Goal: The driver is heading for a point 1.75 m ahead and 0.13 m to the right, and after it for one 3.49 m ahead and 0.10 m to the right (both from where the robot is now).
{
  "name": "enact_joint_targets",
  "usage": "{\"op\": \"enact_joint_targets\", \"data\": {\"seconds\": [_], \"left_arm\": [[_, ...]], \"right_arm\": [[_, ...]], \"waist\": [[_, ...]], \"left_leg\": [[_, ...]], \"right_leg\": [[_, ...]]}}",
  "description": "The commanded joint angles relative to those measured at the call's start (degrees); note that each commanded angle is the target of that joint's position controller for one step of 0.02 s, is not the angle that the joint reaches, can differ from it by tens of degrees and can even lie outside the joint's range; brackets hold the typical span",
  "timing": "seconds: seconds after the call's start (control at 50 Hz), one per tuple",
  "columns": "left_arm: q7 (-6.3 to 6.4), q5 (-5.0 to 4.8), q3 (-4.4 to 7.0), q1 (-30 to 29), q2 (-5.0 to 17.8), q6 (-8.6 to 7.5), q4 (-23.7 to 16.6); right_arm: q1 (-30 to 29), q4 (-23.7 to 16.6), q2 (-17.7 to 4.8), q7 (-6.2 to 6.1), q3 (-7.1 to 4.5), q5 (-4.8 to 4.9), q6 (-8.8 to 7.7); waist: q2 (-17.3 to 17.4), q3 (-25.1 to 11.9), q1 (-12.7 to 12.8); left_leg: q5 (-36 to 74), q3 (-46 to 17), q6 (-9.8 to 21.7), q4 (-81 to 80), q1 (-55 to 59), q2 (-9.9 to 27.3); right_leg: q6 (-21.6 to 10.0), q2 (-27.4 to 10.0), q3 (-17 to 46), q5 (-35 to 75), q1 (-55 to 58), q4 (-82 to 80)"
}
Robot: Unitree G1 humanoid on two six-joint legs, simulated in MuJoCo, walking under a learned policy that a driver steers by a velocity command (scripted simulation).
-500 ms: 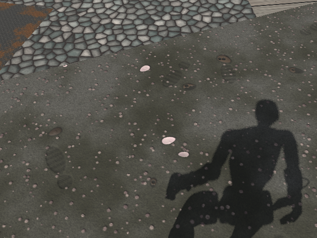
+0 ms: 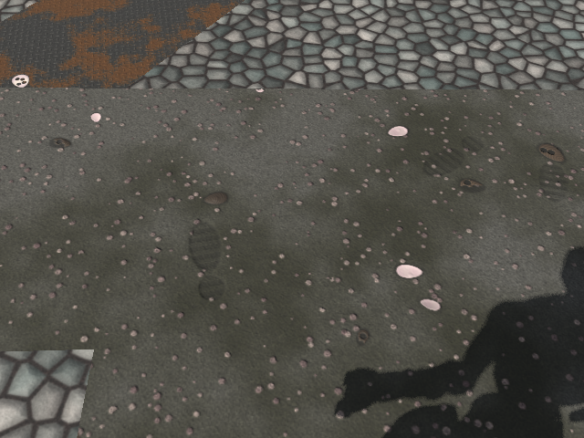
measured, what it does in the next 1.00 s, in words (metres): steps on the spot: right foot, then left foot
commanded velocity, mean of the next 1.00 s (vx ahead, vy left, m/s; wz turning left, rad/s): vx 0.08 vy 0.00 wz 0.20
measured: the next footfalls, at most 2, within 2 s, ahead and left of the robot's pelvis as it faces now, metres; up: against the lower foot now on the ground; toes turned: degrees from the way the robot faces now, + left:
right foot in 0.14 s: +0.05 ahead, -0.12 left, +0.00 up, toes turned +9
left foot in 0.50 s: -0.02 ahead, +0.09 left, +0.00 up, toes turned +5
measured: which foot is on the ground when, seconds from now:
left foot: down 0.00-0.14, up 0.16-0.48, down 0.50-0.98, up 1.00-1.00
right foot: up 0.00-0.12, down 0.14-0.74, up 0.76-0.96, down 0.98-1.00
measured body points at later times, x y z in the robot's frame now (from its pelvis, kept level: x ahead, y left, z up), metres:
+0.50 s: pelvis -0.02 -0.02 +0.00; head +0.01 -0.02 +0.44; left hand +0.05 +0.25 -0.12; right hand +0.13 -0.26 -0.13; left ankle -0.06 +0.08 -0.75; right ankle +0.01 -0.12 -0.74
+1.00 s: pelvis +0.04 -0.03 -0.01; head +0.05 -0.05 +0.44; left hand +0.06 +0.25 -0.12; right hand +0.08 -0.30 -0.16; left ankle -0.06 +0.08 -0.74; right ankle +0.07 -0.12 -0.74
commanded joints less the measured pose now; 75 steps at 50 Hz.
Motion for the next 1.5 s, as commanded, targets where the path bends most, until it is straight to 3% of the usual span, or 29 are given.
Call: {"op": "enact_joint_targets", "data": {"seconds": [0.02, 0.12, 0.14, 0.16, 0.18, 0.22, 0.24, 0.34, 0.44, 0.48, 0.52, 0.56, 0.68, 0.74, 0.78, 0.82, 0.88, 0.96, 0.98, 1.0, 1.02, 1.04, 1.08, 1.18, 1.36, 1.42, 1.46, 1.48, 1.5], "left_arm": [[0.43, -0.50, 0.55, -1.89, 4.26, -1.23, -5.27], [1.44, -0.64, 0.38, 6.07, 4.58, -2.56, -4.40], [1.97, 0.28, 1.16, 6.04, 8.66, -2.86, -4.74], [1.84, 0.50, 1.88, 1.14, 13.72, -2.61, -6.95], [1.30, 1.06, 2.00, 2.15, 12.51, -2.37, -6.45], [0.51, 0.20, 0.21, -2.72, 6.10, -2.63, -6.95], [0.51, 0.32, 0.03, -4.12, 5.60, -2.73, -7.26], [0.56, 0.15, -0.03, 1.28, 5.63, -3.22, -4.73], [-0.39, 0.44, 0.57, 2.79, 7.80, -2.28, -2.21], [-0.45, 0.07, 0.41, 3.25, 7.14, -2.24, -1.25], [-0.83, -0.84, -1.02, 4.44, 2.17, -2.85, -2.22], [-0.41, 0.08, -0.75, 2.39, 4.05, -2.29, 0.28], [-0.57, -0.17, -0.71, 3.72, 4.05, -2.75, 5.51], [-0.82, 0.60, -0.45, 3.25, 3.94, -2.35, 6.83], [-1.37, 1.29, -0.51, 0.77, 3.21, -2.30, 5.76], [-1.73, 1.08, -0.36, -0.85, 3.41, -3.10, 4.70], [-2.56, 0.72, -0.01, -0.56, 4.00, -4.80, 4.53], [-2.38, 0.31, 0.29, 9.86, 2.48, -5.58, 8.58], [-1.79, 0.50, 0.99, 15.77, 4.33, -5.94, 10.67], [-1.09, 1.33, 2.09, 22.39, 9.67, -6.54, 11.34], [-1.38, 0.86, 2.60, 24.37, 12.39, -6.26, 12.65], [-1.51, 0.70, 1.80, 18.35, 9.33, -6.05, 11.25], [-1.82, 0.33, 0.74, 10.96, 5.75, -6.93, 8.88], [-1.54, -0.27, -0.45, 17.48, 3.32, -8.49, 12.60], [-0.75, 0.14, -1.27, 20.90, 2.84, -8.49, 15.94], [-0.43, 0.18, -0.98, 17.85, 4.14, -8.56, 16.06], [-0.38, 0.19, -0.66, 15.95, 5.13, -7.92, 15.81], [-0.65, -0.10, -1.22, 16.71, 3.32, -7.87, 14.60], [-1.51, -1.66, -2.32, 24.50, -3.83, -7.61, 14.07]], "right_arm": [[1.92, -2.85, -9.88, 0.17, -2.78, -0.33, -0.16], [-4.21, -3.81, -8.89, 0.49, -2.65, 0.73, 0.09], [-2.60, -4.26, -5.72, 0.28, -1.78, 1.02, -0.19], [0.59, -4.71, -2.99, -0.07, -1.15, 0.99, -0.49], [-0.23, -3.72, -7.95, -0.38, -2.33, -1.10, -0.34], [1.27, -1.42, -7.72, 0.08, -2.59, -0.72, 0.10], [2.12, -0.80, -7.22, 0.47, -2.44, -0.57, 0.39], [-1.39, -0.39, -4.01, 0.82, -0.65, 0.19, 1.10], [-1.57, 1.33, -3.01, -0.13, 0.75, 0.95, 1.07], [0.22, 2.84, -3.47, -0.77, 1.12, 0.26, -0.04], [-3.90, 2.64, -8.75, -1.29, 0.78, -0.41, -1.42], [-6.07, 3.13, -4.04, -0.74, 2.15, -0.05, -2.11], [-2.48, 8.23, -3.99, -1.70, 2.61, 0.36, -2.75], [0.33, 10.43, -7.06, -1.60, 1.36, 0.08, -1.89], [2.26, 10.93, -8.93, -1.26, 0.47, -0.17, -1.47], [3.07, 11.43, -7.90, -1.06, 0.34, -0.54, -2.21], [2.03, 11.94, -7.42, -0.83, 0.00, -0.34, -3.96], [-1.54, 12.00, -7.25, -0.36, -0.35, 0.49, -4.75], [-1.65, 11.74, -5.32, -0.30, 0.22, -0.08, -5.06], [-2.91, 9.79, -0.02, 0.17, 1.82, -0.01, -5.54], [-3.66, 8.75, -2.45, 0.31, 1.19, -0.58, -5.66], [-3.49, 9.18, -4.72, 0.59, 0.66, -1.24, -5.62], [-1.25, 11.11, -3.38, 1.87, 0.98, -0.79, -6.06], [-5.15, 10.82, -1.81, 2.54, 1.50, -1.51, -4.93], [-20.53, 4.35, 0.49, 2.19, 3.15, -0.46, -4.96], [-13.59, 5.68, -1.62, 1.15, 2.18, -0.48, -5.51], [3.18, 11.08, -4.12, 0.07, 0.61, -0.59, -6.35], [12.13, 12.92, -7.98, -0.65, -0.65, -1.99, -6.62], [13.68, 13.01, -12.43, -0.53, -1.79, -2.93, -6.42]], "waist": [[7.53, -4.91, -1.29], [6.40, -5.82, 3.74], [-1.30, -5.99, 2.45], [-12.77, -4.75, 0.01], [-10.02, -4.17, 1.40], [-4.40, -1.33, -1.59], [-6.35, -1.90, -2.13], [-7.70, -3.60, 1.54], [-10.37, -3.61, 2.07], [-6.98, -3.91, 0.48], [7.88, -4.13, 4.54], [6.16, -1.91, 2.83], [3.40, -0.67, 1.77], [6.37, 1.24, 0.38], [9.16, 7.04, -1.22], [8.74, 8.53, -1.57], [6.45, 5.71, -0.20], [4.10, 2.57, 5.60], [-0.15, 0.98, 7.78], [-13.75, -1.96, 10.29], [-15.36, 0.59, 9.06], [-6.91, 5.12, 5.16], [-3.06, 5.52, 1.37], [-3.77, 2.96, 1.97], [-5.06, 6.09, 3.97], [-5.48, 1.91, -0.25], [-4.43, -6.88, -7.21], [-0.05, -12.92, -9.57], [13.30, -19.39, -4.47]], "left_leg": [[15.17, -18.71, 9.61, -4.76, 8.28, 15.29], [10.39, -19.93, 2.95, -0.86, 0.19, 10.14], [-1.73, -14.74, -0.60, 5.77, -5.48, 5.54], [-19.00, -2.40, -3.17, 16.06, -14.96, -5.12], [-23.21, -0.97, -3.88, 27.93, -12.71, -2.31], [-16.62, -2.34, -4.37, 35.49, -10.08, -1.05], [-14.27, -1.68, -4.87, 36.97, -10.24, -1.25], [-14.79, 0.49, -7.30, 25.85, -9.33, 0.17], [-12.20, 6.91, -5.35, 3.76, 2.57, 1.69], [3.02, 4.13, -3.73, -10.37, 12.29, 4.12], [14.45, -9.10, 1.14, -8.68, 10.95, 16.92], [7.23, -6.54, 0.95, -7.83, 5.66, 14.44], [5.53, -3.56, -0.80, -8.45, 7.10, 10.91], [-25.26, -8.00, 2.98, -12.42, 5.64, 11.40], [-38.08, -16.69, 7.54, -18.17, 4.42, 17.77], [-34.26, -21.06, 10.42, -20.85, 5.58, 21.71], [-22.02, -15.50, 9.96, -19.22, 10.47, 19.97], [-17.07, -5.38, 6.40, -11.01, -3.53, 14.06], [-16.80, -2.43, 4.87, -3.35, -10.59, 11.19], [-17.11, 6.00, 1.76, 16.47, -18.39, 4.23], [-21.45, 6.34, 1.84, 27.95, -25.23, 0.90], [-16.92, 2.73, 2.71, 34.09, -25.99, 5.25], [-6.96, 3.53, 1.94, 33.89, -23.10, 9.01], [0.88, 8.53, -1.63, 33.50, -25.03, 10.15], [7.75, 14.01, -0.91, 10.06, -18.75, 6.72], [4.16, 14.27, 2.62, 7.17, -8.66, 3.55], [4.40, 13.48, 5.08, 2.18, 9.36, 2.21], [-4.37, 2.11, 7.55, 1.21, 23.08, 12.74], [-10.15, -28.92, 16.67, -4.24, 37.49, 29.98]], "right_leg": [[-0.73, 1.31, 0.20, -1.76, -1.86, -4.68], [-3.11, 1.58, 0.53, 8.15, 16.03, -27.71], [-5.46, -8.33, 9.97, 5.40, 20.54, -34.43], [-10.99, -21.74, 25.89, 10.75, 21.94, -37.73], [-16.44, -24.01, 25.76, 18.65, 14.87, -34.92], [-14.67, -16.51, 15.21, 23.16, 10.98, -33.37], [-13.03, -13.47, 11.35, 24.75, 12.34, -32.69], [-13.70, -12.35, 7.54, 34.28, 20.63, -29.23], [-13.18, -11.63, 7.94, 35.09, 18.58, -26.18], [-9.09, -10.74, 7.45, 33.60, 13.71, -23.90], [-4.12, -3.17, 0.99, 12.03, 10.05, -24.45], [-3.44, -3.38, 1.25, 12.00, 16.57, -27.17], [-3.21, -4.88, 2.02, 18.09, 17.13, -28.72], [-3.95, -0.07, -2.87, -0.38, 11.25, -20.99], [-4.66, 0.92, -5.59, -3.78, 1.70, -13.08], [-5.50, -1.89, -3.43, -3.71, -3.71, -5.71], [-5.94, -3.18, -3.10, -2.08, -3.89, -7.47], [-6.17, 1.01, -7.99, 8.33, 21.95, -23.12], [-6.33, -0.75, -3.86, 4.86, 31.70, -25.74], [-9.34, -15.59, 18.59, -13.96, 37.51, -37.28], [-14.08, -23.59, 36.20, -24.78, 33.04, -44.13], [-14.68, -22.75, 32.75, -25.00, 27.40, -43.42], [-12.17, -16.95, 21.43, -11.09, 23.58, -43.41], [-11.46, -12.22, 7.23, 22.64, 27.53, -41.28], [-11.88, -11.69, 0.69, 42.65, 26.98, -41.00], [-10.64, -12.88, -0.87, 62.84, 30.45, -32.09], [-9.15, -11.18, -2.68, 64.34, 27.82, -12.28], [-8.68, -8.68, -4.08, 45.73, 16.92, 3.84], [-6.31, 2.83, -5.13, -3.32, -4.64, 26.88]]}}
